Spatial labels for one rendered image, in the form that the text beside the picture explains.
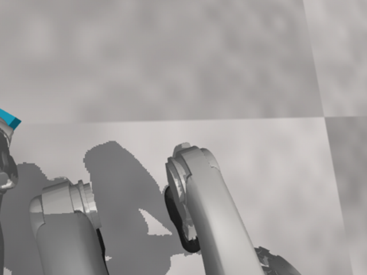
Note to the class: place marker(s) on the left robot foot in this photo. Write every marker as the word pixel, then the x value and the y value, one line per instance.
pixel 102 246

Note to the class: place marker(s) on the left robot arm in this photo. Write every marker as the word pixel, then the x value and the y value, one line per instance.
pixel 8 174

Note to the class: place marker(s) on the cube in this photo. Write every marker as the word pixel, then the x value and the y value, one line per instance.
pixel 10 119

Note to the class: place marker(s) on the right robot foot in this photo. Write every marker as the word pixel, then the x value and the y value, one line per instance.
pixel 191 246

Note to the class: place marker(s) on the right robot hand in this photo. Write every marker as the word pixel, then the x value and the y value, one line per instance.
pixel 277 264

